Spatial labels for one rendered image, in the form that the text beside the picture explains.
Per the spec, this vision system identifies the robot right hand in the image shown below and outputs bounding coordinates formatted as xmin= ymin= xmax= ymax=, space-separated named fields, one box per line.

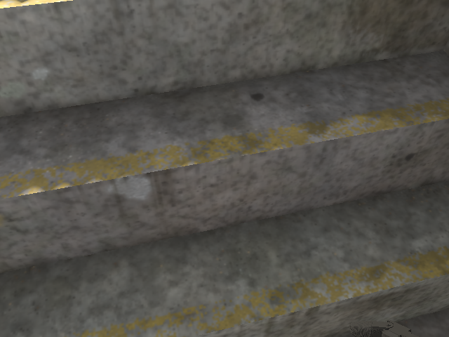
xmin=349 ymin=320 xmax=419 ymax=337

